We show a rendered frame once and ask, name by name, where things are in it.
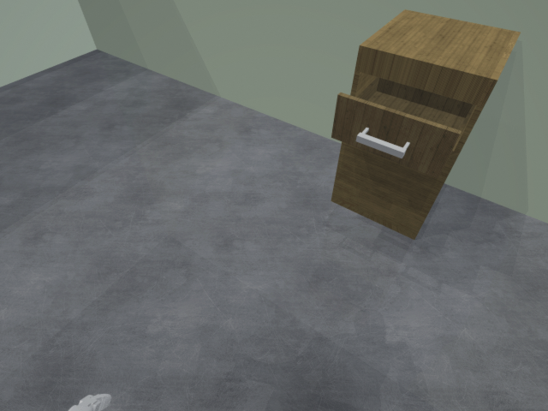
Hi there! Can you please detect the robot left hand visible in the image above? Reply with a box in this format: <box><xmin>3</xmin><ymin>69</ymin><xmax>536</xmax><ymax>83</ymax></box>
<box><xmin>69</xmin><ymin>394</ymin><xmax>111</xmax><ymax>411</ymax></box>

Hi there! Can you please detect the drawer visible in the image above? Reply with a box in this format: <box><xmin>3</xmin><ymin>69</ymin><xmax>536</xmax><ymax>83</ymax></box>
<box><xmin>331</xmin><ymin>77</ymin><xmax>475</xmax><ymax>178</ymax></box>

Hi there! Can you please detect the cabinet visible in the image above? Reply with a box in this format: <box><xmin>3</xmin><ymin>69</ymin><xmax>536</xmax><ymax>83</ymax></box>
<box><xmin>331</xmin><ymin>9</ymin><xmax>521</xmax><ymax>240</ymax></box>

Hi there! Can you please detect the handle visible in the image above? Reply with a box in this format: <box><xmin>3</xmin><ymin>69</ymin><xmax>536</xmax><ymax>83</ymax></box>
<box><xmin>356</xmin><ymin>128</ymin><xmax>410</xmax><ymax>158</ymax></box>

